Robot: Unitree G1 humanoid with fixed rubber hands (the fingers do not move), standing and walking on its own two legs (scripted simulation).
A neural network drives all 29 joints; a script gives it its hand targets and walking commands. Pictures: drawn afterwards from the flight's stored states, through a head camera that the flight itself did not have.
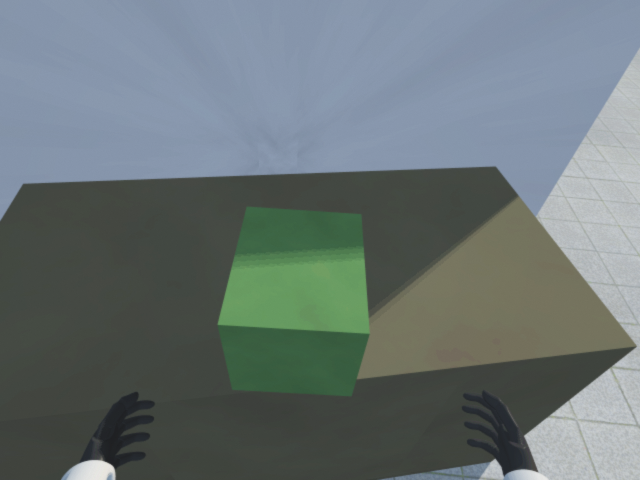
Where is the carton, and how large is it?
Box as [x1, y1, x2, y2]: [218, 207, 369, 395]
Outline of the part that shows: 246,207 218,321 218,329 232,389 351,395 369,334 361,215 351,213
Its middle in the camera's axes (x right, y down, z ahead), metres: -0.03 +0.09 +0.59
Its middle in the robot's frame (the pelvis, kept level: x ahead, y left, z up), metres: +0.39 +0.04 -0.01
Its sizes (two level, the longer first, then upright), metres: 0.210 0.177 0.176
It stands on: a pedestal, 0.67 m high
